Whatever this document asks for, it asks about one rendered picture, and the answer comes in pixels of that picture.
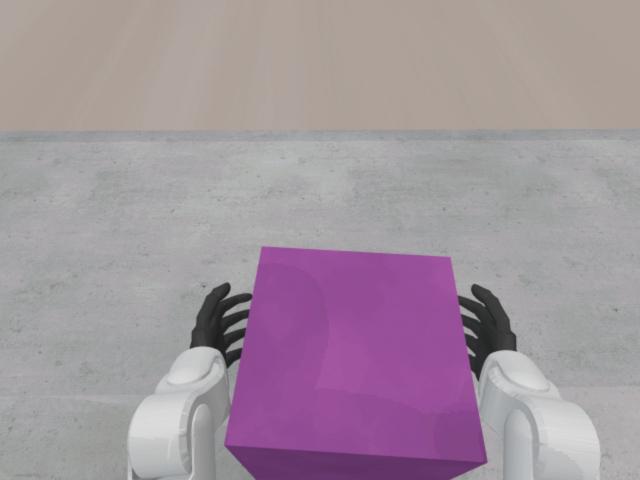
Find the carton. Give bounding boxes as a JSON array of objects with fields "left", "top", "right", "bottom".
[{"left": 224, "top": 246, "right": 488, "bottom": 480}]

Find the robot left forearm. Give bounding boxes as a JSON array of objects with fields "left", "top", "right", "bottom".
[{"left": 127, "top": 347, "right": 231, "bottom": 480}]

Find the robot right forearm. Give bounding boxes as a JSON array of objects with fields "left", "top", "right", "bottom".
[{"left": 478, "top": 350, "right": 602, "bottom": 480}]

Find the robot right hand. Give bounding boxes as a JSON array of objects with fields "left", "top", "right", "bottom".
[{"left": 457, "top": 284, "right": 517, "bottom": 382}]

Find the robot left hand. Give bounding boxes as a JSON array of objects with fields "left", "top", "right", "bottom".
[{"left": 189, "top": 282, "right": 252, "bottom": 369}]

